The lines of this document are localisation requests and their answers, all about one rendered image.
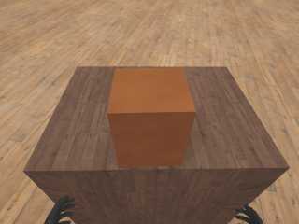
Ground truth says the robot left hand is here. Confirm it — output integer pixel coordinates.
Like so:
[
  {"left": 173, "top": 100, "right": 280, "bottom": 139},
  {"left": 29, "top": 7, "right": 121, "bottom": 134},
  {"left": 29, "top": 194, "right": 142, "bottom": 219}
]
[{"left": 44, "top": 195, "right": 76, "bottom": 224}]

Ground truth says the robot right hand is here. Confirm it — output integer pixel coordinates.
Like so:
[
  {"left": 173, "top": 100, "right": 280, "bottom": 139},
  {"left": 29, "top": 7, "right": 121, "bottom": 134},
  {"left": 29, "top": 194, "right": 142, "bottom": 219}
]
[{"left": 235, "top": 204, "right": 263, "bottom": 224}]

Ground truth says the carton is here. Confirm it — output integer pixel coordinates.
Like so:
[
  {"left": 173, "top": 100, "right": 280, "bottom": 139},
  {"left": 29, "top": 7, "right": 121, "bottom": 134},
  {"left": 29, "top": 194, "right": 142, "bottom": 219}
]
[{"left": 107, "top": 67, "right": 196, "bottom": 168}]

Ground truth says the pedestal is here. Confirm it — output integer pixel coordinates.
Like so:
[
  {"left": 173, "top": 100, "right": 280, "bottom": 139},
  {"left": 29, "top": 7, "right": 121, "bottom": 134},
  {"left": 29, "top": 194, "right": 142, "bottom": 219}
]
[{"left": 23, "top": 66, "right": 290, "bottom": 224}]

